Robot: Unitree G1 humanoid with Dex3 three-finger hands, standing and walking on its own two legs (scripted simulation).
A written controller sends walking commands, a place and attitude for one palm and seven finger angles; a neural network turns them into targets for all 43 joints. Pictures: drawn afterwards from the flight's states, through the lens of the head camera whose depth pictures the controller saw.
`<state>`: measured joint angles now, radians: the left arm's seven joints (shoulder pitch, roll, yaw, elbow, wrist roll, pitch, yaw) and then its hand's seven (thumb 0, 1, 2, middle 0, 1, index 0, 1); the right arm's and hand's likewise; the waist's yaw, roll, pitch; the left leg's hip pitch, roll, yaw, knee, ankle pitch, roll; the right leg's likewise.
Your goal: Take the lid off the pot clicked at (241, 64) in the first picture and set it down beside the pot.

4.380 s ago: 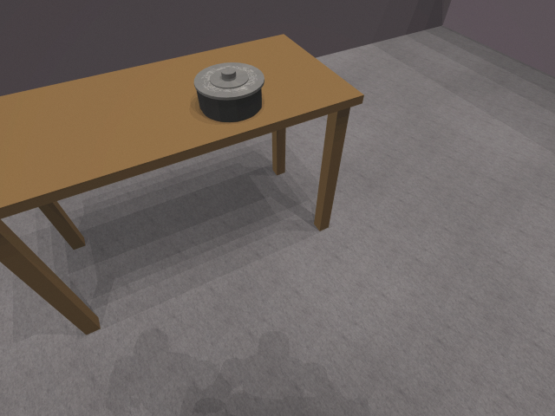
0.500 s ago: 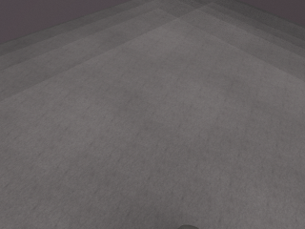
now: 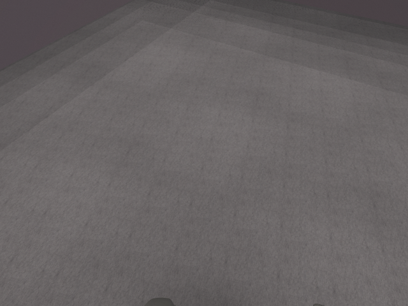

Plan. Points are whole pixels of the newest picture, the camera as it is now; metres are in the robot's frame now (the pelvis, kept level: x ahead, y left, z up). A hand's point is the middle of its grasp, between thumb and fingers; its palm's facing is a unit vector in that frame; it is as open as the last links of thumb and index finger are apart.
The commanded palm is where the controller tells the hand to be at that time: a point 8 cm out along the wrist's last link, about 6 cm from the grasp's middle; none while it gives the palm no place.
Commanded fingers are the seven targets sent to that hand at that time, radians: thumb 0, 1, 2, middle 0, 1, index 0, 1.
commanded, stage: walk to a spot facing it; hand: left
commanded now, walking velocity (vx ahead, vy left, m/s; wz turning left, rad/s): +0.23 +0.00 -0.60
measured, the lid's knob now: out of the picture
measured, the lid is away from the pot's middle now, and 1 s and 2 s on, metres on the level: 0.00 0.00 0.00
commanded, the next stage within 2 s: turn to face it in 0.52 s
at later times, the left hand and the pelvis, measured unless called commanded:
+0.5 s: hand (147, 257) +0.24 +0.17 -0.17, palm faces -0.33 -0.92 -0.19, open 7.4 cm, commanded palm none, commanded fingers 0.00 0.90 0.90 -0.20 -0.30 -0.20 -0.30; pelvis +0.09 +0.01 -0.01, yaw -19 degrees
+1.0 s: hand (173, 237) +0.30 +0.11 -0.17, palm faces -0.24 -0.96 -0.16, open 7.3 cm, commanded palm none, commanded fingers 0.00 0.90 0.90 -0.20 -0.30 -0.20 -0.30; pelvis +0.15 -0.02 -0.01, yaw -16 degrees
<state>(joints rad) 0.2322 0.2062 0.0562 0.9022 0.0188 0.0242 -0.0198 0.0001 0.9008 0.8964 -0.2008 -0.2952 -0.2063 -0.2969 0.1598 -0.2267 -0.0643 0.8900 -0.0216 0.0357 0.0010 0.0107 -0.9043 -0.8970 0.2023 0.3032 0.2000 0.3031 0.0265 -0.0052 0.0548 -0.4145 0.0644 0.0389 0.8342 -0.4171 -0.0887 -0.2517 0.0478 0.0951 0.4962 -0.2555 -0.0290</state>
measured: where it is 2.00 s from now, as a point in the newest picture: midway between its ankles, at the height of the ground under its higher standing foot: outside the picture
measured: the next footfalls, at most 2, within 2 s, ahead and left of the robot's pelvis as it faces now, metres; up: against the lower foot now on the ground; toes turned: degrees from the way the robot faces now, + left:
left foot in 0.08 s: +0.06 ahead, +0.13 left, +0.00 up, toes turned +0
right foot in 0.56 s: +0.16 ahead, -0.13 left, +0.00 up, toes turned -27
